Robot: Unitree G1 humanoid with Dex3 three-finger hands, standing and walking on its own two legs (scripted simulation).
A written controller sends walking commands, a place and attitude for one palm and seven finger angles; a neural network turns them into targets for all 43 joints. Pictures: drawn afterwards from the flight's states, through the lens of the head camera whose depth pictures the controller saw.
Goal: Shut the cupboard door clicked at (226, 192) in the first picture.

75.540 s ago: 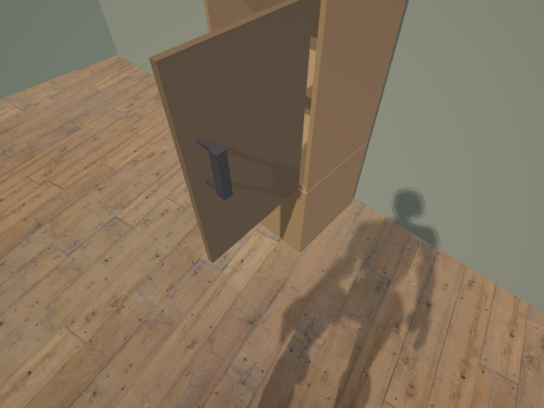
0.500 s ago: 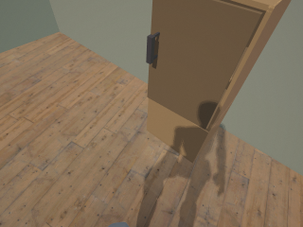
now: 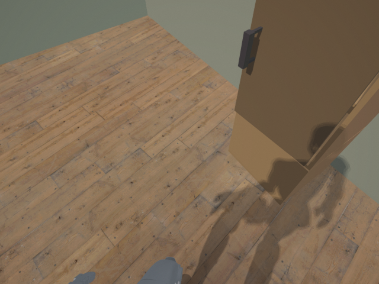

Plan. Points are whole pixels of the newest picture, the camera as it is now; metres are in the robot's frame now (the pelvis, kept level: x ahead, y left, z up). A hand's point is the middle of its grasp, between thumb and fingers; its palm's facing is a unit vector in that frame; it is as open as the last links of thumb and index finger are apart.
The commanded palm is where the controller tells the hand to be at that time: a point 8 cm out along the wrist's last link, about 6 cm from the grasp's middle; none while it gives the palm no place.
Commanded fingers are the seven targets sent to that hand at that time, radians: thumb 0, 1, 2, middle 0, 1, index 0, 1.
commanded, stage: walk to a spot facing it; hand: left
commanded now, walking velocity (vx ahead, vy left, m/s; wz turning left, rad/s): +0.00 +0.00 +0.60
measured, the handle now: (250, 47) +0.81 -0.18 +0.02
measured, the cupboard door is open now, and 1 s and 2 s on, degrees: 3 3 3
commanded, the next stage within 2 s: turn to face it in 1.90 s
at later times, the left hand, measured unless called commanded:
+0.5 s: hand out of the picture +0.06 +0.22 -0.16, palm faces +0.34 -0.89 -0.30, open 7.4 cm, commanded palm none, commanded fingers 0.00 0.90 0.90 -0.20 -0.30 -0.20 -0.30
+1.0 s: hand out of the picture -0.01 +0.21 -0.17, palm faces +0.61 -0.76 -0.24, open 7.4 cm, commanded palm none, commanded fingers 0.00 0.90 0.90 -0.20 -0.30 -0.20 -0.30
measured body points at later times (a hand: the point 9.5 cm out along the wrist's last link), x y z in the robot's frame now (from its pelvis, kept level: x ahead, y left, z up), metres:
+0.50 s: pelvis +0.04 -0.02 -0.01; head +0.10 -0.01 +0.43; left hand +0.04 +0.26 -0.14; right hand +0.21 -0.23 -0.16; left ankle -0.01 +0.12 -0.73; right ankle +0.09 -0.13 -0.74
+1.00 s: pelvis +0.05 +0.00 +0.00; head +0.09 +0.04 +0.45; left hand -0.04 +0.25 -0.15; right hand +0.27 -0.16 -0.13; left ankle -0.02 +0.08 -0.73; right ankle +0.12 -0.14 -0.67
